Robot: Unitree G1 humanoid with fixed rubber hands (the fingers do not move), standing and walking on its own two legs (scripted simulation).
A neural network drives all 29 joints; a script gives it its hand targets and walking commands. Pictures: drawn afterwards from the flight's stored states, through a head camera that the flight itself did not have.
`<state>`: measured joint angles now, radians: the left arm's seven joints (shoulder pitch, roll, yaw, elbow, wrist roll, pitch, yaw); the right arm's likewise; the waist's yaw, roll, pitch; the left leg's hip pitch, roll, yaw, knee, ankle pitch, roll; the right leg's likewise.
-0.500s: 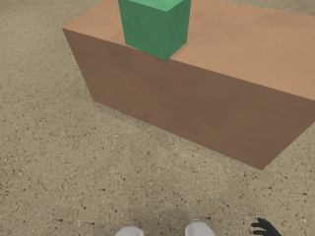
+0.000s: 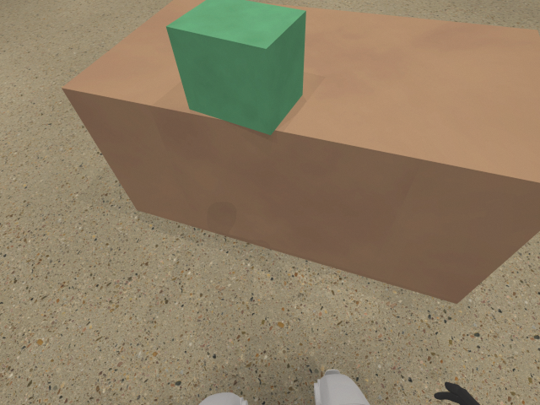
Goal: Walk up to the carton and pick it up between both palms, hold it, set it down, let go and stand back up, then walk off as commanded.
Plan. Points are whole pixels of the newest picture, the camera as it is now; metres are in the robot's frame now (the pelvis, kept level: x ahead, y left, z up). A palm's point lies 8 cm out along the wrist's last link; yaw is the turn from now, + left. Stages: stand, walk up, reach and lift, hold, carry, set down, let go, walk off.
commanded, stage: walk up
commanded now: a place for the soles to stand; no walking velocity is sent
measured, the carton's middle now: (242, 64) +0.89 +0.07 +0.04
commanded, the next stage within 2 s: none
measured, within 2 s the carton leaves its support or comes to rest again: neither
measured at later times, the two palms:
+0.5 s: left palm (12, 402) +0.17 +0.40 -0.08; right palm out of the picture +0.15 -0.24 -0.13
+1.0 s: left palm out of the picture +0.22 +0.50 -0.09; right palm (381, 404) +0.16 -0.16 -0.13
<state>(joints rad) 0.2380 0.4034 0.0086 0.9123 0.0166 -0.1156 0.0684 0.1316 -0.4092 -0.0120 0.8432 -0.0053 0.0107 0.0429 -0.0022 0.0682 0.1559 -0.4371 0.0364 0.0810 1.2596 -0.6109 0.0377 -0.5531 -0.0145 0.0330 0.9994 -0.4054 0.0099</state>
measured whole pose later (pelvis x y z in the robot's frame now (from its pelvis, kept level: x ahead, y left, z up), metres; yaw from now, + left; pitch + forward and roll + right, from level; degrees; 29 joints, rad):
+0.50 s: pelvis +0.08 +0.08 -0.01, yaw -6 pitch -3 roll +2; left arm 0.26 0.42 0.01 0.91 0.02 -0.10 0.08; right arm 0.14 -0.43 -0.02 0.85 -0.01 0.00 0.05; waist 0.00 0.04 0.14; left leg -0.42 0.07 0.20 1.07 -0.60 0.04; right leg -0.63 -0.03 0.07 1.04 -0.40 0.00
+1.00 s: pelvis +0.12 +0.17 -0.01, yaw -9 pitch -4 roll +1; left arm 0.27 0.43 0.01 0.92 0.02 -0.07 0.10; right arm 0.16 -0.45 -0.04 0.91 -0.01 0.02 0.03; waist 0.00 0.06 0.15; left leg -0.46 0.04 0.15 1.10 -0.58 0.04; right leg -0.66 0.02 0.09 1.28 -0.50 0.00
